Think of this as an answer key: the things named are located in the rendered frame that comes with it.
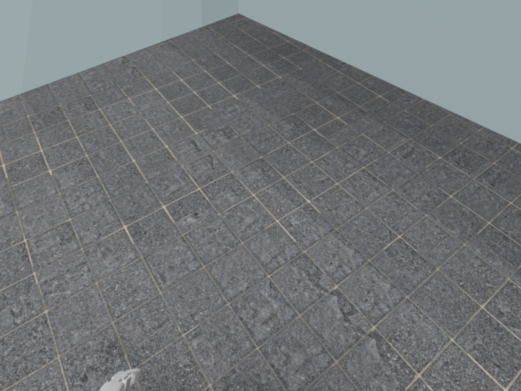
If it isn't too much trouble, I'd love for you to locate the robot left hand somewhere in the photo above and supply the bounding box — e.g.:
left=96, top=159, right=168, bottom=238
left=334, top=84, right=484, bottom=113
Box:
left=99, top=368, right=142, bottom=391

